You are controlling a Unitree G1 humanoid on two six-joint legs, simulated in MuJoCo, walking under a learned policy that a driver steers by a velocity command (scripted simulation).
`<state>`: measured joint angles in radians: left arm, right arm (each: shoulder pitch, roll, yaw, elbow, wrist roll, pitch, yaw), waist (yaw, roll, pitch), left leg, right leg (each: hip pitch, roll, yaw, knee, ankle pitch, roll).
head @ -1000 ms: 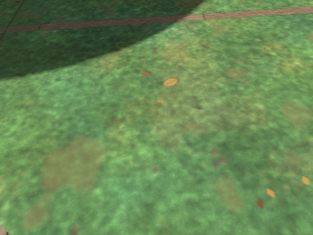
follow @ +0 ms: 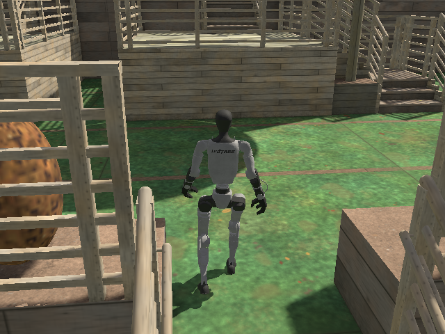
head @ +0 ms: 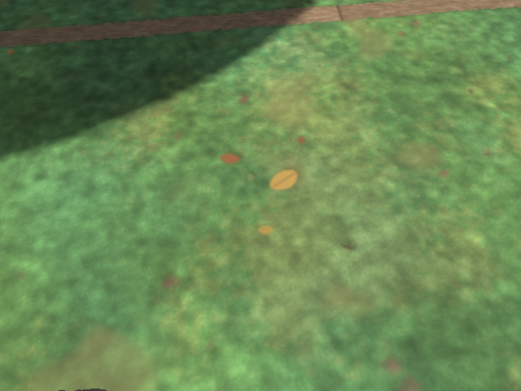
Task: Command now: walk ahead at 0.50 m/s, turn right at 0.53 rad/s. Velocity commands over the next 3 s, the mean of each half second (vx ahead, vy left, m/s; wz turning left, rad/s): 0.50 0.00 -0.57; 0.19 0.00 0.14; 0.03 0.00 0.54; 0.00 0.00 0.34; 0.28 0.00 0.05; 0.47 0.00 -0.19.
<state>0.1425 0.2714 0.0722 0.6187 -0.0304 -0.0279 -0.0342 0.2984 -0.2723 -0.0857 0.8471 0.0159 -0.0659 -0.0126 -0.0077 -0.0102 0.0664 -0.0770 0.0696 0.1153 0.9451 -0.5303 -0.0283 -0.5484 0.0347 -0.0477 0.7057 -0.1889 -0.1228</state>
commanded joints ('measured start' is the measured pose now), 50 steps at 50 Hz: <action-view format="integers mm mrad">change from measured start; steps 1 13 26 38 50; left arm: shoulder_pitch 272 208 303 -7 -71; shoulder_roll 169 163 148 61 88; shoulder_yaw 50 38 14 -12 3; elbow -20 25 43 -32 -44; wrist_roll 24 4 -2 30 51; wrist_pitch -46 -43 -25 -4 4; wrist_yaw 4 48 60 62 59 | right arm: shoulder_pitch -91 -327 22 -63 29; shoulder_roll -136 -54 -144 -196 -162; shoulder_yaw -5 17 -17 -5 -23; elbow -161 -195 -137 -65 -92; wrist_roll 30 -30 -7 14 2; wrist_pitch -79 -34 -54 27 124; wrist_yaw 19 17 25 3 -35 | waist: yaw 121 60 -69 -5 -27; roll -125 -71 200 121 -99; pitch -290 -72 -300 -194 -150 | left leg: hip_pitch -714 -488 346 -119 -535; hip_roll -61 -52 318 96 -65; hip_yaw -238 -160 -821 -349 -213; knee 482 -319 -617 -600 277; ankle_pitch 69 622 340 995 43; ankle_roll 54 -29 316 244 -73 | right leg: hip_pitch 824 310 -191 173 405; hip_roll -333 -96 30 1 -328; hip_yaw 805 310 295 100 273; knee -453 -463 649 -24 -364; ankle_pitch -195 214 -333 5 444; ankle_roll -237 -99 125 179 -106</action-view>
